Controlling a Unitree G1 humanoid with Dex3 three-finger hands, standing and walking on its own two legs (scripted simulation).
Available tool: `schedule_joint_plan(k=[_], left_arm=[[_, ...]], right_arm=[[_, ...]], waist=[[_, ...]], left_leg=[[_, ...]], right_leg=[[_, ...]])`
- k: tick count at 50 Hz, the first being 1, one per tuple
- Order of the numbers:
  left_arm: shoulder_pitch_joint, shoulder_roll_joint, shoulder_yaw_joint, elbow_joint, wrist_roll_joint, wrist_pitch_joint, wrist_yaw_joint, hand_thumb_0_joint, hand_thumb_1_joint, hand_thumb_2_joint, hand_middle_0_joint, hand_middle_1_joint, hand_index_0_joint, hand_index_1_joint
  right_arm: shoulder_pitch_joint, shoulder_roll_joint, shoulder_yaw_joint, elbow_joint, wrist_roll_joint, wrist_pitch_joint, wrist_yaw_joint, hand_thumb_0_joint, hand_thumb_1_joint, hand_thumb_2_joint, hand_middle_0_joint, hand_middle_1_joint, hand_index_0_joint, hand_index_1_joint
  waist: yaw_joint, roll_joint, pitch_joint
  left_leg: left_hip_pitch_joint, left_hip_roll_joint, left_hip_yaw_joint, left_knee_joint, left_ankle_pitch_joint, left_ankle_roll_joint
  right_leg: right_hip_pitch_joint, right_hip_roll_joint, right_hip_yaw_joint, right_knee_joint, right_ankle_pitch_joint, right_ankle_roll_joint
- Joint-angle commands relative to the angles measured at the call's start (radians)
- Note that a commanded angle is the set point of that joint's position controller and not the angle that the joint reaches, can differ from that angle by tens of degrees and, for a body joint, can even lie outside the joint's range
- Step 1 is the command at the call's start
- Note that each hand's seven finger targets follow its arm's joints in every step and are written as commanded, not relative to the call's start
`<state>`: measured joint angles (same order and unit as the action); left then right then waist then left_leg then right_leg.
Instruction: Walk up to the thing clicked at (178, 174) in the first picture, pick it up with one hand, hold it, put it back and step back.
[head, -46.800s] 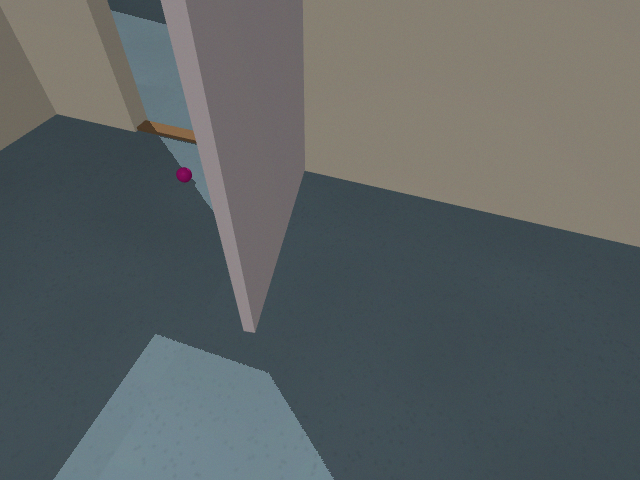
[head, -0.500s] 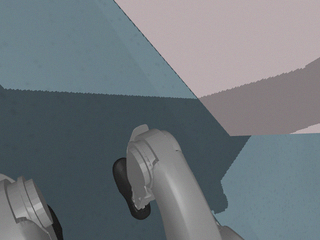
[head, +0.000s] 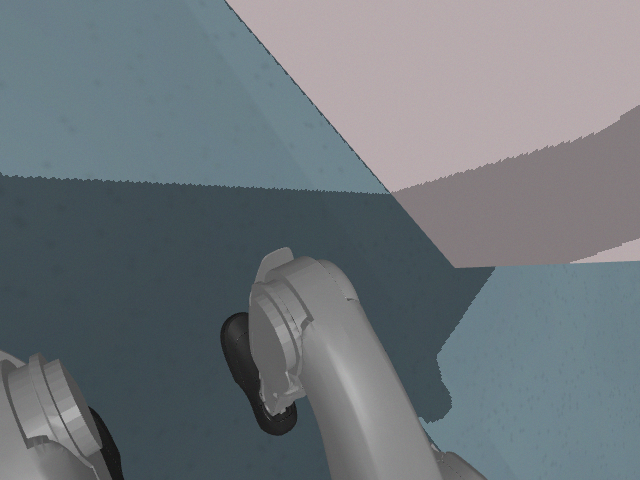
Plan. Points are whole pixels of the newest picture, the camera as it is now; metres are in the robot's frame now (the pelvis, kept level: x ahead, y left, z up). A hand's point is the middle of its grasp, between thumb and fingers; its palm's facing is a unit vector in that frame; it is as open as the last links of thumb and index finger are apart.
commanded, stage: open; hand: left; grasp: from above
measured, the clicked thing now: out of the picture +0.48 +0.30 -0.28
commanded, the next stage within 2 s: withdraw in 0.08 s
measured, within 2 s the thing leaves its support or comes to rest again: neither
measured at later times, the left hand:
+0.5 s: hand out of the picture +0.50 +0.30 -0.20, palm faces -0.29 -0.11 -0.95, open 14.1 cm
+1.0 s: hand out of the picture +0.45 +0.29 -0.09, palm faces -0.48 -0.09 -0.87, open 14.0 cm
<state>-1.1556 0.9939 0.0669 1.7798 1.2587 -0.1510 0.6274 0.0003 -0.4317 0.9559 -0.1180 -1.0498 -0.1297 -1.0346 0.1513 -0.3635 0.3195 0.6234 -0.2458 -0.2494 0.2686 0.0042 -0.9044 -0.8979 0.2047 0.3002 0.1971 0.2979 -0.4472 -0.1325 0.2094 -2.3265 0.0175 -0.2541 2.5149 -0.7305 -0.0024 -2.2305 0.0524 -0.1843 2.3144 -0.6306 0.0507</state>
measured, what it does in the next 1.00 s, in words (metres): stands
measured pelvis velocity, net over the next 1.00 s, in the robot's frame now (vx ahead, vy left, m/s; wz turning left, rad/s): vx -0.01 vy -0.01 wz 0.16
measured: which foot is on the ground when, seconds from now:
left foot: down 0.00-1.00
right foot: down 0.00-1.00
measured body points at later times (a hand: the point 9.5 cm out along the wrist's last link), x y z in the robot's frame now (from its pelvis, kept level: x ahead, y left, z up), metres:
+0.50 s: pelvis +0.01 +0.00 +0.01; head +0.27 +0.12 +0.35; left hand +0.51 +0.31 -0.14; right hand +0.04 -0.25 -0.05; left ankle +0.06 +0.12 -0.28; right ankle +0.12 -0.12 -0.28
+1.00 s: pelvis -0.01 -0.01 +0.05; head +0.20 +0.07 +0.44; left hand +0.47 +0.29 -0.04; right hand +0.09 -0.29 -0.05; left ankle +0.06 +0.12 -0.28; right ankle +0.12 -0.12 -0.28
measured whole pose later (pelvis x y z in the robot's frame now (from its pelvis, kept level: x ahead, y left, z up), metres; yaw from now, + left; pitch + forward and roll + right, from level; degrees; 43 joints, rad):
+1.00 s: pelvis -0.01 -0.01 +0.05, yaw +9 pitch +34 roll -6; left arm -1.09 0.63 -0.09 1.45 1.18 -0.10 0.24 0.00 -0.51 1.03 -0.10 -1.00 -0.08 -1.02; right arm 0.16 -0.33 0.09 0.66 -0.10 0.00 0.09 0.00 -0.90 -0.90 0.20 0.30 0.20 0.30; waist -0.27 0.01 -0.08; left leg -2.23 0.00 -0.11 2.27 -0.64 -0.01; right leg -2.18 0.00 -0.07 2.20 -0.61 0.01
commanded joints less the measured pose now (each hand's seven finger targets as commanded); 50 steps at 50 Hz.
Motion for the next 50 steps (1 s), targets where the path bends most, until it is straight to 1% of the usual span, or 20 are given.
schedule_joint_plan(k=[1, 9, 11, 14, 15, 19, 20, 21, 22, 23, 26, 28, 30, 33, 35, 38, 41, 43, 46, 50], left_arm=[[-0.234, 0.187, 0.001, -0.1, -0.011, -0.005, 0.043, 0.0, -0.467, 0.993, -0.078, -1.083, -0.091, -1.068], [-0.243, 0.178, 0.0, -0.122, -0.009, 0.001, 0.044, 0.0, -0.435, 1.01, -0.08, -1.12, -0.099, -1.098], [-0.265, 0.161, -0.007, -0.119, -0.01, 0.003, 0.041, 0.0, -0.528, 0.988, -0.065, -1.004, -0.069, -0.998], [-0.282, 0.188, 0.021, -0.191, -0.007, 0.015, 0.051, 0.0, -0.538, 0.995, -0.072, -0.995, -0.071, -0.996], [-0.277, 0.196, 0.033, -0.234, -0.005, 0.021, 0.049, 0.0, -0.543, 1.0, -0.071, -1.0, -0.068, -1.002], [-0.245, 0.125, 0.016, -0.361, -0.04, 0.055, 0.014, 0.0, -0.562, 1.013, -0.068, -0.991, -0.058, -1.0], [-0.263, 0.108, 0.01, -0.463, -0.044, 0.064, -0.002, 0.0, -0.561, 1.01, -0.067, -0.986, -0.058, -0.995], [-0.215, 0.119, 0.041, -0.48, -0.052, 0.079, -0.012, 0.0, -0.552, 1.009, -0.068, -0.985, -0.059, -0.993], [-0.171, 0.05, 0.008, -0.467, -0.061, 0.101, -0.034, 0.0, -0.554, 1.011, -0.068, -0.984, -0.058, -0.993], [-0.153, 0.04, 0.015, -0.48, -0.068, 0.117, -0.051, 0.0, -0.548, 1.01, -0.068, -0.982, -0.058, -0.991], [-0.136, -0.061, -0.034, -0.526, -0.096, 0.159, -0.127, 0.0, -0.553, 1.019, -0.069, -0.99, -0.058, -1.002], [-0.145, -0.081, -0.041, -0.607, -0.116, 0.178, -0.182, 0.0, -0.56, 1.03, -0.073, -0.988, -0.056, -1.006], [-0.127, -0.175, -0.098, -0.616, -0.142, 0.194, -0.247, 0.0, -0.563, 1.037, -0.077, -0.993, -0.057, -1.013], [-0.171, -0.25, -0.141, -0.619, -0.166, 0.193, -0.336, 0.0, -0.552, 1.041, -0.086, -0.984, -0.062, -1.009], [-0.181, -0.254, -0.158, -0.609, -0.166, 0.175, -0.386, 0.0, -0.549, 1.042, -0.082, -0.997, -0.062, -1.019], [-0.191, -0.258, -0.161, -0.581, -0.158, 0.143, -0.426, 0.0, -0.531, 1.039, -0.082, -1.002, -0.065, -1.02], [-0.233, -0.252, -0.171, -0.555, -0.137, 0.102, -0.433, 0.0, -0.522, 1.034, -0.088, -1.005, -0.074, -1.021], [-0.252, -0.206, -0.155, -0.547, -0.12, 0.076, -0.418, 0.0, -0.525, 1.036, -0.085, -1.005, -0.072, -1.021], [-0.275, -0.179, -0.144, -0.477, -0.084, 0.052, -0.369, 0.0, -0.522, 1.029, -0.081, -1.004, -0.071, -1.015], [-0.332, -0.138, -0.129, -0.378, -0.054, 0.028, -0.293, 0.0, -0.512, 1.016, -0.075, -1.007, -0.073, -1.009]], right_arm=[[0.216, -0.333, -0.098, 0.023, 0.008, 0.006, -0.011, 0.0, -0.896, -0.901, 0.201, 0.301, 0.201, 0.301], [0.219, -0.326, -0.101, 0.025, 0.012, 0.014, -0.014, 0.0, -0.895, -0.901, 0.201, 0.301, 0.201, 0.301], [0.223, -0.328, -0.102, 0.03, 0.008, 0.009, -0.006, 0.0, -0.908, -0.902, 0.201, 0.3, 0.201, 0.3], [0.229, -0.332, -0.12, 0.026, 0.01, 0.014, -0.005, 0.0, -0.911, -0.904, 0.2, 0.3, 0.2, 0.3], [0.228, -0.332, -0.134, 0.024, 0.013, 0.016, -0.005, 0.0, -0.911, -0.905, 0.2, 0.3, 0.2, 0.3], [0.221, -0.292, -0.167, 0.028, 0.033, 0.029, 0.008, 0.0, -0.913, -0.907, 0.2, 0.301, 0.2, 0.301], [0.217, -0.281, -0.182, 0.021, 0.044, 0.034, 0.012, 0.0, -0.911, -0.906, 0.2, 0.3, 0.2, 0.3], [0.232, -0.282, -0.205, 0.033, 0.055, 0.04, 0.017, 0.0, -0.908, -0.905, 0.2, 0.3, 0.2, 0.3], [0.214, -0.264, -0.213, 0.026, 0.067, 0.051, 0.024, 0.0, -0.908, -0.906, 0.2, 0.3, 0.2, 0.3], [0.213, -0.267, -0.233, 0.04, 0.078, 0.065, 0.024, 0.0, -0.904, -0.905, 0.2, 0.3, 0.2, 0.3], [0.227, -0.248, -0.264, 0.051, 0.11, 0.108, 0.024, 0.0, -0.906, -0.905, 0.2, 0.3, 0.2, 0.3], [0.239, -0.244, -0.293, 0.046, 0.13, 0.137, 0.013, 0.0, -0.907, -0.907, 0.2, 0.3, 0.2, 0.3], [0.24, -0.22, -0.311, 0.05, 0.149, 0.172, 0.002, 0.0, -0.908, -0.908, 0.2, 0.301, 0.2, 0.301], [0.246, -0.208, -0.332, 0.05, 0.159, 0.21, -0.034, 0.0, -0.907, -0.908, 0.2, 0.301, 0.2, 0.301], [0.252, -0.195, -0.337, 0.042, 0.162, 0.229, -0.064, 0.0, -0.906, -0.907, 0.2, 0.301, 0.2, 0.301], [0.244, -0.184, -0.331, 0.028, 0.163, 0.248, -0.105, 0.0, -0.897, -0.904, 0.2, 0.3, 0.2, 0.3], [0.229, -0.167, -0.317, 0.019, 0.159, 0.257, -0.148, 0.0, -0.895, -0.902, 0.2, 0.3, 0.2, 0.3], [0.209, -0.153, -0.309, 0.017, 0.154, 0.255, -0.17, 0.0, -0.894, -0.901, 0.2, 0.3, 0.2, 0.3], [0.197, -0.149, -0.291, 0.021, 0.145, 0.248, -0.19, 0.0, -0.893, -0.899, 0.2, 0.3, 0.2, 0.3], [0.205, -0.151, -0.267, 0.033, 0.132, 0.231, -0.198, 0.0, -0.889, -0.896, 0.2, 0.3, 0.2, 0.3]], waist=[[-0.063, 0.522, -0.667], [-0.059, 0.577, -0.696], [-0.072, 0.589, -0.662], [-0.051, 0.618, -0.719], [-0.03, 0.658, -0.767], [0.016, 0.708, -0.882], [0.043, 0.744, -0.936], [0.072, 0.758, -0.978], [0.086, 0.744, -0.966], [0.101, 0.713, -0.974], [0.117, 0.649, -0.948], [0.137, 0.598, -0.983], [0.133, 0.54, -0.975], [0.109, 0.407, -0.899], [0.105, 0.323, -0.858], [0.127, 0.274, -0.833], [0.115, 0.269, -0.792], [0.136, 0.275, -0.808], [0.134, 0.293, -0.809], [0.103, 0.307, -0.834]], left_leg=[[0.452, 0.026, 0.094, -0.266, 0.229, 0.011], [0.51, 0.032, 0.077, -0.277, 0.272, -0.002], [0.507, 0.033, 0.072, -0.273, 0.269, -0.004], [0.54, 0.031, 0.084, -0.282, 0.282, -0.007], [0.559, 0.028, 0.096, -0.29, 0.296, -0.008], [0.602, 0.024, 0.117, -0.302, 0.333, -0.008], [0.635, 0.021, 0.123, -0.311, 0.361, -0.01], [0.648, 0.017, 0.125, -0.316, 0.38, -0.013], [0.627, 0.015, 0.135, -0.326, 0.372, -0.011], [0.599, 0.012, 0.143, -0.328, 0.359, -0.005], [0.537, 0.003, 0.156, -0.369, 0.281, 0.007], [0.562, -0.003, 0.154, -0.414, 0.251, 0.009], [0.553, -0.008, 0.167, -0.449, 0.229, 0.014], [0.492, -0.019, 0.173, -0.456, 0.189, 0.025], [0.441, -0.028, 0.193, -0.455, 0.162, 0.033], [0.425, -0.041, 0.208, -0.464, 0.166, 0.032], [0.412, -0.045, 0.215, -0.471, 0.112, 0.034], [0.399, -0.05, 0.223, -0.471, 0.086, 0.032], [0.395, -0.05, 0.221, -0.461, 0.075, 0.031], [0.382, -0.046, 0.215, -0.428, 0.093, 0.037]], right_leg=[[0.442, 0.043, -0.086, -0.203, 0.261, -0.065], [0.42, 0.04, -0.098, -0.182, 0.287, -0.072], [0.387, 0.036, -0.102, -0.173, 0.285, -0.072], [0.415, 0.037, -0.092, -0.181, 0.302, -0.074], [0.431, 0.039, -0.088, -0.186, 0.308, -0.078], [0.441, 0.038, -0.073, -0.192, 0.335, -0.084], [0.425, 0.036, -0.067, -0.19, 0.346, -0.088], [0.415, 0.029, -0.066, -0.181, 0.356, -0.091], [0.396, 0.034, -0.057, -0.183, 0.345, -0.093], [0.379, 0.034, -0.051, -0.193, 0.338, -0.091], [0.349, 0.031, -0.029, -0.22, 0.275, -0.094], [0.351, 0.024, -0.017, -0.244, 0.24, -0.098], [0.399, 0.025, 0.003, -0.279, 0.227, -0.098], [0.377, 0.019, 0.025, -0.331, 0.178, -0.103], [0.425, 0.018, 0.049, -0.373, 0.12, -0.105], [0.436, 0.005, 0.061, -0.395, 0.102, -0.109], [0.418, 0.002, 0.077, -0.411, 0.039, -0.104], [0.426, 0.0, 0.097, -0.412, -0.005, -0.103], [0.394, -0.003, 0.101, -0.389, -0.02, -0.104], [0.378, -0.004, 0.093, -0.346, 0.013, -0.095]])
